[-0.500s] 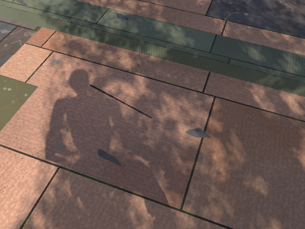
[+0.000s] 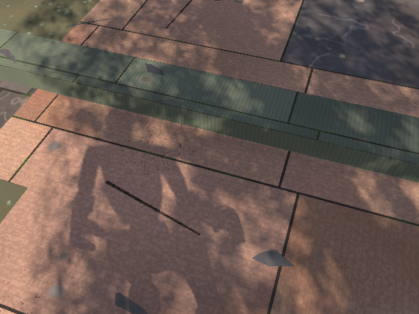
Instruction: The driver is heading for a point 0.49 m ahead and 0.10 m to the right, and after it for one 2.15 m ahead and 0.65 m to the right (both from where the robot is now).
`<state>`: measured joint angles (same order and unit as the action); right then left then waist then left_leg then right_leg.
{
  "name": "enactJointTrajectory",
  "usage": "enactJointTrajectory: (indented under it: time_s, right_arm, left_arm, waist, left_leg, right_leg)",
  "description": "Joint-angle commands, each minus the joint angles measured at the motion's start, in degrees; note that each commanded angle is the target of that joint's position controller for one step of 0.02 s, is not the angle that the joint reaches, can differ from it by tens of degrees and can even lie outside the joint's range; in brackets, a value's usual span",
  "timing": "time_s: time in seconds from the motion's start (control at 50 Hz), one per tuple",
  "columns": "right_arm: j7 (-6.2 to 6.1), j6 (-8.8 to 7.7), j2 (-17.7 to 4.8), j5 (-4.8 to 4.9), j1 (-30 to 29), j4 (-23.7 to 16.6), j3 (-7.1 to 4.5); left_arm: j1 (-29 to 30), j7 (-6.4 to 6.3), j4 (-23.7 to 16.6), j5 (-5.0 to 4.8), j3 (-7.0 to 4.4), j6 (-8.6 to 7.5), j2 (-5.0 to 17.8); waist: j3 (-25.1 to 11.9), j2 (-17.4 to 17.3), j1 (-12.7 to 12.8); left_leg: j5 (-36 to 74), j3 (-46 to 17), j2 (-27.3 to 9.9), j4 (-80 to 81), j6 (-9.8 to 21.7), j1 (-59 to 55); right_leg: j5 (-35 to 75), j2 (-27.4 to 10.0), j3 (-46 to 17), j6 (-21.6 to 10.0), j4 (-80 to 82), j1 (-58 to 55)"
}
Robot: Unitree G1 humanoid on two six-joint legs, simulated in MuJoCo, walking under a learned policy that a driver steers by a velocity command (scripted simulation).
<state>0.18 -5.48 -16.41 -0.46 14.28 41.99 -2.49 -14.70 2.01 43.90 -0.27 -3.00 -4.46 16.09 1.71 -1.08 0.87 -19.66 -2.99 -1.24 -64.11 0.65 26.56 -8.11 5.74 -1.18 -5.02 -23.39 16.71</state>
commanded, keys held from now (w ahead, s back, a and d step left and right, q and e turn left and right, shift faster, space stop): w+e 0.80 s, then w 0.20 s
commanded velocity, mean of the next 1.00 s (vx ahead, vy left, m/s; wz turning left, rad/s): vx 0.50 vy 0.00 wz -0.51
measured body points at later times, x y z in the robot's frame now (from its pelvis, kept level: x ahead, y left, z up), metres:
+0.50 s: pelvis +0.27 +0.04 +0.00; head +0.29 +0.04 +0.45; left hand +0.46 +0.28 -0.11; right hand +0.31 -0.26 -0.09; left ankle +0.31 +0.14 -0.74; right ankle +0.21 -0.09 -0.65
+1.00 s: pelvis +0.49 -0.12 +0.00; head +0.52 -0.15 +0.44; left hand +0.74 +0.04 -0.11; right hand +0.42 -0.39 -0.13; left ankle +0.53 +0.03 -0.66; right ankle +0.49 -0.20 -0.74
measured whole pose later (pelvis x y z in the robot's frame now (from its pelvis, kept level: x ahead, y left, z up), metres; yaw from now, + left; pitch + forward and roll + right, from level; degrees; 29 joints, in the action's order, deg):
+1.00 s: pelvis +0.49 -0.12 +0.00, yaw -33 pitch +0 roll +0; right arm 1.2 -2.0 -15.8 -2.1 15.0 44.7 -1.6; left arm -13.5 1.3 41.1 1.3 -2.6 -1.3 15.5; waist 4.3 -1.9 -1.2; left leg -20.2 1.0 -5.7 -65.4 -0.1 25.9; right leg -9.6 5.1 1.5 -5.3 -26.3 17.0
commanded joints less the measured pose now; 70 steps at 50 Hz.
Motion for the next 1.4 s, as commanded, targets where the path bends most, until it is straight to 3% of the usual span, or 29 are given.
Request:
enactJointTrajectory:
  time_s: [0.02,0.18,0.28,0.3,0.32,0.34,0.36,0.38,0.4,0.46,0.54,0.64,0.74,0.76,0.8,0.82,0.84,0.86,0.88,0.92,0.96,1.04,1.22,1.28,1.32,1.34,1.36,1.38,1.4]
  right_arm:
    - [-0.43,-0.52,-5.4,-0.55,0.2,-4.8,-1.68]
    - [0.22,-1.11,-3.4,0.53,-14.8,-8.3,-0.70]
    - [0.64,-2.29,-6.7,1.14,-11.3,-7.8,-2.44]
    - [0.24,-2.49,-8.3,0.67,-6.2,-6.8,-3.27]
    - [-0.34,-2.54,-11.5,-0.25,2.4,-6.1,-4.19]
    - [-0.18,-1.52,-15.6,-0.68,7.2,-4.0,-5.26]
    - [0.17,-1.17,-10.9,0.43,6.8,-4.3,-4.37]
    - [0.02,-0.93,-7.5,0.57,4.7,-4.7,-3.44]
    - [0.02,-0.67,-6.5,0.17,1.9,-4.8,-2.92]
    - [0.01,-0.71,-4.4,-0.31,-1.4,-3.7,-2.25]
    - [-0.05,-1.32,-6.8,0.07,-0.9,-1.5,-3.18]
    - [-0.40,-0.55,-9.0,0.35,0.0,0.7,-3.57]
    - [-0.52,0.88,-11.7,1.71,3.4,3.0,-4.30]
    - [-0.37,1.13,-8.7,-1.60,6.6,4.5,-3.01]
    - [-0.58,1.64,-11.3,-1.23,8.1,4.8,-3.29]
    - [-0.73,1.92,-11.2,-1.12,7.8,4.4,-2.96]
    - [-0.23,2.00,-7.1,-0.78,9.7,2.1,-1.64]
    - [0.58,1.95,-4.0,-0.85,9.5,-1.6,-1.04]
    - [0.52,2.13,-8.7,-1.32,3.5,-2.0,-2.01]
    - [0.69,1.61,-5.7,-0.38,2.2,-1.4,-0.67]
    - [0.81,2.89,-5.7,-1.84,5.4,0.5,-0.49]
    - [1.57,4.25,-4.2,-2.03,4.2,1.1,-0.29]
    - [2.24,3.26,-2.8,-1.25,-11.0,-2.5,0.15]
    - [2.01,2.75,-3.8,-1.34,-10.2,-2.7,-0.30]
    - [1.07,2.03,-4.5,-1.75,-2.1,-0.2,-0.89]
    - [0.25,1.34,-7.1,-2.54,6.8,2.5,-1.77]
    - [-0.46,0.97,-14.4,-3.48,14.7,3.1,-3.54]
    - [-0.04,1.54,-15.6,-2.15,14.9,4.2,-4.01]
    - [0.32,2.01,-11.0,-1.11,10.0,3.8,-2.82]
  left_arm:
    - [0.5,-0.87,-4.4,-0.27,-1.94,-0.58,7.8]
    - [-6.5,-2.77,-2.7,-1.44,-2.98,1.17,9.9]
    - [-5.9,-3.08,-3.3,-1.31,-3.08,2.21,9.2]
    - [-5.3,-2.95,-3.9,-1.02,-2.50,2.15,7.4]
    - [-4.9,-2.71,-5.2,-0.15,-1.25,1.85,4.0]
    - [-12.5,-2.74,-7.0,-1.54,-0.13,1.28,0.7]
    - [-12.5,-2.91,-5.9,-2.11,-1.03,1.22,6.3]
    - [-7.1,-2.88,-6.2,-1.83,-1.98,1.55,9.4]
    - [-4.2,-2.92,-6.8,-1.26,-2.08,1.87,9.0]
    - [-2.5,-2.02,-8.1,-1.38,-2.17,2.54,6.4]
    - [0.9,-1.62,-10.1,-0.95,-1.52,3.24,4.0]
    - [8.0,-0.11,-11.7,-0.97,-0.77,2.40,2.9]
    - [14.7,1.44,-15.1,-1.20,-0.79,2.32,3.4]
    - [14.2,2.26,-14.5,4.87,-0.62,3.82,4.0]
    - [6.8,1.68,-12.6,4.97,-1.85,4.09,5.6]
    - [-3.6,0.92,-9.1,4.97,-2.74,3.65,6.9]
    - [-10.4,0.01,-7.9,5.10,-4.19,3.46,11.9]
    - [-8.1,-0.30,-9.3,2.55,-5.24,3.70,17.7]
    - [-8.5,-0.67,-9.3,1.53,-5.10,4.00,16.0]
    - [-4.6,-1.26,-6.4,1.63,-2.90,3.47,9.2]
    - [-1.0,-1.28,-5.6,1.35,-1.48,2.63,6.1]
    - [-2.6,-0.74,-2.6,1.16,-1.60,0.99,7.3]
    - [-8.6,-0.85,3.0,1.29,-1.68,0.19,8.1]
    - [-8.4,-1.32,4.3,1.45,-1.87,0.13,9.1]
    - [-7.1,-1.57,5.0,1.58,-1.78,0.21,9.3]
    - [-7.2,-1.66,4.9,1.68,-1.06,0.01,7.6]
    - [-9.6,-1.49,2.4,0.02,0.36,-0.36,3.1]
    - [-10.8,-1.81,3.0,0.97,0.03,-0.16,4.2]
    - [-8.0,-1.89,3.9,1.88,-0.69,0.42,6.6]
  waist:
    - [-3.5,4.4,-1.6]
    - [-1.8,5.7,3.4]
    - [-3.1,8.2,-0.4]
    - [-6.3,7.7,-3.0]
    - [-13.9,2.2,-6.7]
    - [-20.7,-16.1,-3.7]
    - [-17.2,-13.0,-4.6]
    - [-10.1,-7.2,-5.8]
    - [-6.0,-3.5,-5.0]
    - [-1.4,-6.0,-2.1]
    - [-0.3,-3.9,-1.9]
    - [0.9,-2.3,-4.2]
    - [2.9,-2.5,-5.4]
    - [2.9,-3.3,-4.7]
    - [-2.0,-5.9,-1.1]
    - [-7.9,-3.7,4.1]
    - [-15.8,4.6,6.3]
    - [-22.5,16.5,3.4]
    - [-21.0,6.2,6.6]
    - [-7.7,3.0,2.2]
    - [-4.9,4.3,-1.7]
    - [-2.3,4.7,-2.2]
    - [2.8,4.2,2.6]
    - [2.6,4.9,1.5]
    - [-0.6,3.3,-2.9]
    - [-6.6,0.1,-6.3]
    - [-14.5,-11.4,-7.8]
    - [-14.5,-14.9,-6.8]
    - [-7.4,-6.3,-4.6]
  left_leg:
    - [1.8,-1.5,-3.3,6.6,-2.1,9.2]
    - [23.6,-0.8,1.5,32.1,-4.3,1.0]
    - [16.6,-1.6,1.8,39.5,-0.9,-7.8]
    - [16.2,-2.2,-0.1,40.5,1.1,-16.5]
    - [13.0,-10.7,-9.7,39.3,4.9,-30.5]
    - [2.1,-35.0,-21.9,43.0,13.9,-47.3]
    - [-9.2,-41.0,-23.0,45.8,13.8,-45.3]
    - [-8.2,-32.6,-20.4,46.6,11.4,-38.9]
    - [-1.0,-25.2,-17.9,47.5,10.0,-32.4]
    - [10.1,-12.8,-13.1,51.9,9.1,-21.7]
    - [18.2,-5.0,-13.9,55.1,10.9,-20.5]
    - [23.9,5.2,-12.4,55.0,8.9,-22.5]
    - [29.7,9.3,-14.8,52.2,6.9,-29.3]
    - [35.1,13.0,-13.6,49.0,4.7,-29.3]
    - [54.2,15.0,-13.1,34.1,3.8,-28.3]
    - [52.2,16.3,-12.0,20.5,2.7,-23.4]
    - [30.6,16.7,-9.7,2.2,0.7,-8.5]
    - [-12.0,11.2,0.9,-15.3,-1.9,8.4]
    - [-7.4,2.3,-0.7,-17.7,-1.4,12.5]
    - [-0.6,1.9,-5.3,-8.9,-0.3,10.7]
    - [-0.1,1.7,-6.6,-1.9,-0.5,3.0]
    - [4.7,3.3,-6.1,6.2,-1.0,2.7]
    - [16.6,4.8,-3.8,28.7,-0.8,4.7]
    - [12.2,5.4,-2.0,31.7,1.1,0.1]
    - [10.3,7.0,0.8,37.3,3.1,-11.2]
    - [9.7,3.9,-1.6,39.0,5.1,-23.4]
    - [3.7,-17.9,-17.3,42.8,10.8,-39.8]
    - [2.8,-34.1,-22.8,50.0,13.6,-40.9]
    - [-2.8,-27.6,-20.0,49.8,12.4,-34.5]
  right_leg:
    - [10.4,-15.4,-19.6,-11.8,11.4,-8.2]
    - [5.7,-11.6,-16.2,-7.2,9.0,-2.8]
    - [3.8,-12.9,-23.0,-4.4,0.5,-7.7]
    - [5.4,-10.3,-21.3,-2.7,-5.4,-5.6]
    - [-1.0,-6.9,-16.5,-0.6,-20.5,1.0]
    - [-24.6,0.4,-8.5,2.7,-37.8,20.2]
    - [-25.4,-4.4,-9.0,3.5,-46.3,27.8]
    - [-20.0,-6.2,-8.5,4.0,-49.0,29.7]
    - [-15.8,-8.0,-6.9,4.5,-48.6,28.2]
    - [-10.2,-11.5,-5.5,5.1,-44.0,23.7]
    - [-4.9,-12.7,-4.6,6.4,-37.8,25.7]
    - [8.6,-11.8,-1.3,5.6,-22.7,23.0]
    - [4.5,-10.0,2.7,2.5,-14.0,21.5]
    - [0.7,-7.3,7.4,0.9,-11.5,17.0]
    - [-6.6,-1.7,9.0,-2.2,-11.1,4.6]
    - [-5.2,0.1,7.8,-4.0,-7.8,-8.4]
    - [-13.7,-11.6,-8.2,-7.6,-5.2,-25.3]
    - [-8.3,-27.1,-39.9,-14.2,3.4,-34.8]
    - [0.1,-26.2,-37.6,-13.9,5.4,-33.1]
    - [11.2,-21.5,-21.6,-10.8,5.3,-18.8]
    - [13.5,-17.3,-14.5,-8.4,8.1,-9.6]
    - [9.0,-15.6,-10.9,-9.5,13.9,-6.0]
    - [5.6,-15.9,-7.9,-7.1,15.1,-12.5]
    - [12.9,-17.5,-8.2,-5.6,11.4,-14.6]
    - [26.2,-15.5,-5.6,-3.7,1.0,-14.4]
    - [26.6,-12.1,-2.9,-2.3,-11.2,-10.3]
    - [8.3,-5.0,2.0,0.7,-31.0,5.5]
    - [-22.2,0.6,-0.7,0.7,-39.3,15.8]
    - [-19.0,-3.6,-4.6,-0.2,-43.1,18.1]
Keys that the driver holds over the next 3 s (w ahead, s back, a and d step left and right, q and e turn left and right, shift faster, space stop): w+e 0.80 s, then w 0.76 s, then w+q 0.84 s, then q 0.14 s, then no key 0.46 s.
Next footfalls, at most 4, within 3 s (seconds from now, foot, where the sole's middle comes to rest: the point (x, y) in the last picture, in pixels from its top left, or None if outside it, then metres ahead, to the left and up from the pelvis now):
0.32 left None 0.35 0.13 -0.78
0.82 right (295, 297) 0.53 -0.22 -0.78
1.34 left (274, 209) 0.85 -0.18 -0.78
1.82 right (348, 187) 0.95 -0.47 -0.78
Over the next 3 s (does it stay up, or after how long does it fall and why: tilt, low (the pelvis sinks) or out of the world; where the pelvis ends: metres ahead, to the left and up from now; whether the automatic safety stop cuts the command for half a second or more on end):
stays up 1.39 -0.49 0.09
